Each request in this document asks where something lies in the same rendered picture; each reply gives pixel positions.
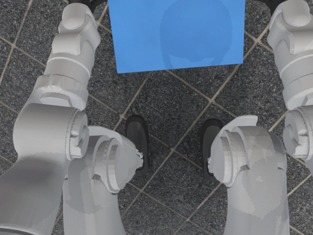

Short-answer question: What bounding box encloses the left robot forearm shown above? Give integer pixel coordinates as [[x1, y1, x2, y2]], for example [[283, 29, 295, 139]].
[[13, 3, 101, 152]]

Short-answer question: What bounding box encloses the right robot hand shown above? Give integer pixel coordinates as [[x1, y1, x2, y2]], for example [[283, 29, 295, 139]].
[[258, 0, 287, 16]]

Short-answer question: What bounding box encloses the robot right shin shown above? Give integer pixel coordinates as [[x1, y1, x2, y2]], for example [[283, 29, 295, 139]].
[[208, 115, 287, 181]]

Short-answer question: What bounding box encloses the carton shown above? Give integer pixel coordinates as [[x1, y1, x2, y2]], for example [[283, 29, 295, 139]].
[[108, 0, 246, 73]]

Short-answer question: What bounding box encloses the right robot upper arm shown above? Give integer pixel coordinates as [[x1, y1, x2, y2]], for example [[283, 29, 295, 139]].
[[283, 105, 313, 176]]

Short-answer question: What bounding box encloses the left robot hand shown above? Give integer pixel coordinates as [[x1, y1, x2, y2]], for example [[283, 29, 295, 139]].
[[68, 0, 108, 14]]

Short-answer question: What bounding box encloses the left robot upper arm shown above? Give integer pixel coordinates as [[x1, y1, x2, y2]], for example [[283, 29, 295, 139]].
[[0, 103, 89, 235]]

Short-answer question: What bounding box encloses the robot right foot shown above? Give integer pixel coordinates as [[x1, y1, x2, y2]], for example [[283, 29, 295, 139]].
[[200, 118, 224, 182]]

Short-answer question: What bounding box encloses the right robot forearm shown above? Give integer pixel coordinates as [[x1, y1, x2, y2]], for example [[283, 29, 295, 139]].
[[267, 0, 313, 111]]

